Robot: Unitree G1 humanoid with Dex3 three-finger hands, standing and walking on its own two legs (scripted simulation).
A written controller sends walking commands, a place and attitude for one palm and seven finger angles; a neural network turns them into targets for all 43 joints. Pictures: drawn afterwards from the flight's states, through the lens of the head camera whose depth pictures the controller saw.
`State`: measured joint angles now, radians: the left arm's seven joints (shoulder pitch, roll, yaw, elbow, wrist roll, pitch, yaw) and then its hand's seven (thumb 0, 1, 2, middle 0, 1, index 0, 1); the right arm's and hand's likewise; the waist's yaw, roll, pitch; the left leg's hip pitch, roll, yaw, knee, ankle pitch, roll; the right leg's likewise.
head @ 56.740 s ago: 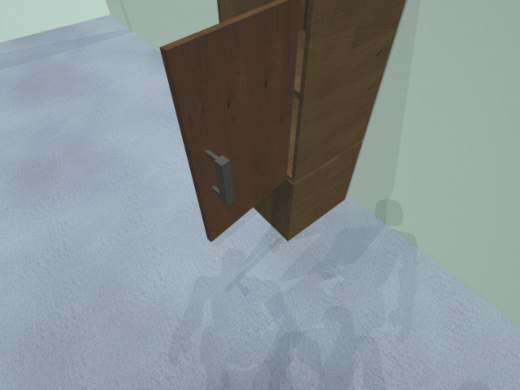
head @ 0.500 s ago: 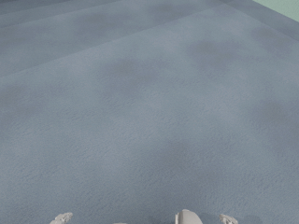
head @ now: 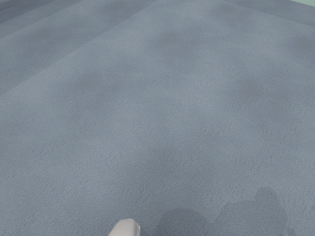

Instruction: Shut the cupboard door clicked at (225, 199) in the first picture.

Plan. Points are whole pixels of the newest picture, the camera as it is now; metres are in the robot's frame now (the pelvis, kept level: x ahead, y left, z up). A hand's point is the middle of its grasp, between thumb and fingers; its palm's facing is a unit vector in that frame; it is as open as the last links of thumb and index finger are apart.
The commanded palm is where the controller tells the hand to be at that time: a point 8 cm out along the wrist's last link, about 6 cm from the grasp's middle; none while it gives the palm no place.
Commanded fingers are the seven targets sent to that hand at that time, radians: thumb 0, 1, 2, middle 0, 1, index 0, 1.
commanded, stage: turn to face it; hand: left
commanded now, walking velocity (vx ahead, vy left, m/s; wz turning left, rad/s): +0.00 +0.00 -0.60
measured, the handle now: out of the picture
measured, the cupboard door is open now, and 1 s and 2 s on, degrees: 39 39 39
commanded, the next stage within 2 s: none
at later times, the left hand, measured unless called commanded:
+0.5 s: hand (80, 215) +0.18 +0.25 -0.16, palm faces -0.26 -0.94 -0.24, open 7.4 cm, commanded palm none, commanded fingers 0.00 0.90 0.90 -0.20 -0.30 -0.20 -0.30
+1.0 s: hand (124, 213) +0.19 +0.12 -0.16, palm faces -0.54 -0.81 -0.23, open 7.4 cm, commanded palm none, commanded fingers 0.00 0.90 0.90 -0.20 -0.30 -0.20 -0.30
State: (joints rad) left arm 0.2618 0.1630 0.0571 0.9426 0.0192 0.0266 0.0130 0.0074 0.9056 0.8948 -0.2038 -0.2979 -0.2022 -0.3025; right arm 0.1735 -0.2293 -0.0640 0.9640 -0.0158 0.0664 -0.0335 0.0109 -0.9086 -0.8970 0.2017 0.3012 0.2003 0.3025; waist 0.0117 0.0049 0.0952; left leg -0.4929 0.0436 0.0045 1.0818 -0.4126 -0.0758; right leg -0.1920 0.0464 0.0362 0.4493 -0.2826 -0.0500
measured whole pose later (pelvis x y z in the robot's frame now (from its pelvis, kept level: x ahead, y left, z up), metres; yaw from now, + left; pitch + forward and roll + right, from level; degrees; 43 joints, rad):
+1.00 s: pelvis +0.01 +0.00 +0.00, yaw -35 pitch +1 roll +1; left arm 0.20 0.19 0.05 0.88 0.02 0.03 -0.01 0.01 0.90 0.89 -0.20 -0.30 -0.20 -0.30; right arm 0.17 -0.24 -0.06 0.90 -0.02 0.07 -0.02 0.01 -0.91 -0.90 0.20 0.30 0.20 0.30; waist 0.00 0.01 0.08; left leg -0.50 0.07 0.00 1.02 -0.37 -0.10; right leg -0.25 0.06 0.05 0.47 -0.24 -0.05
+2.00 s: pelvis +0.03 +0.00 -0.01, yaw -68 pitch +2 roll +0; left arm 0.18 0.22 0.05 0.89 0.03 0.04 -0.01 0.01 0.90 0.89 -0.21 -0.30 -0.20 -0.30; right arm 0.16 -0.24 -0.05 0.88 -0.01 0.05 -0.02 0.01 -0.91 -0.90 0.20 0.30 0.20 0.30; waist 0.01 -0.02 0.07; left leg -0.40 0.04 0.02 0.77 -0.39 -0.09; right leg -0.28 0.05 0.10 0.52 -0.26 -0.01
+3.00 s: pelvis +0.04 -0.10 -0.01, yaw -85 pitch -1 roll -1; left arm 0.36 0.18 0.04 1.11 0.02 0.00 0.00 0.01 0.91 0.90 -0.20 -0.30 -0.20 -0.30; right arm 0.21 -0.16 -0.02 0.97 -0.04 -0.04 -0.02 0.01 -0.91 -0.90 0.20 0.30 0.20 0.30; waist 0.02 -0.06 0.03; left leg -0.30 0.04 0.13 0.58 -0.27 0.04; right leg -0.22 0.03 -0.01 0.84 -0.50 -0.05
